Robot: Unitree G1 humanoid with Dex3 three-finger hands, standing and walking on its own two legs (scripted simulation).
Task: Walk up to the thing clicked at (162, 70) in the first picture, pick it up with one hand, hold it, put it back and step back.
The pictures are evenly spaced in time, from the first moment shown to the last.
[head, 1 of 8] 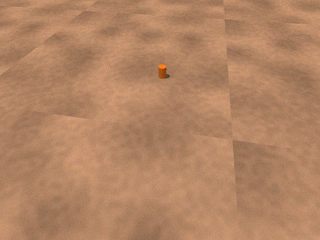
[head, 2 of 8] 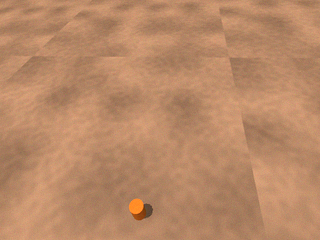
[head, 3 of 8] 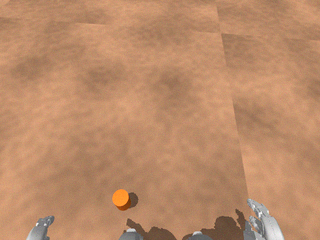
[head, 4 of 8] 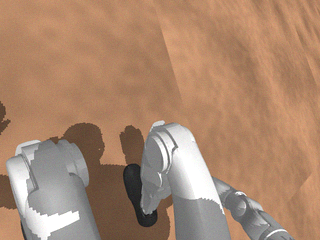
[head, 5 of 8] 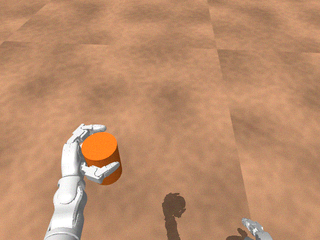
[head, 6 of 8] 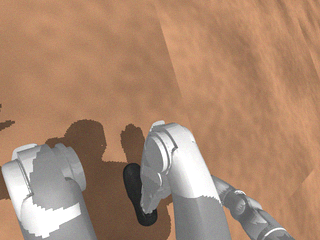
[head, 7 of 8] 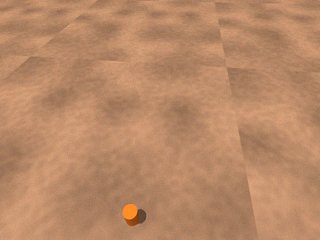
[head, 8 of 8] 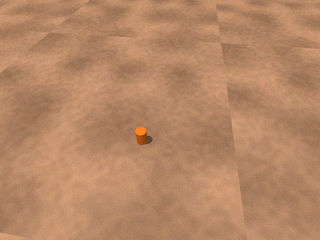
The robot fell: no
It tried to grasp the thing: yes
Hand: left
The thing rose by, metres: 0.70
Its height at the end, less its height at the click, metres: +0.00
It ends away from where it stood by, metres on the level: 0.01
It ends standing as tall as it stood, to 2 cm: yes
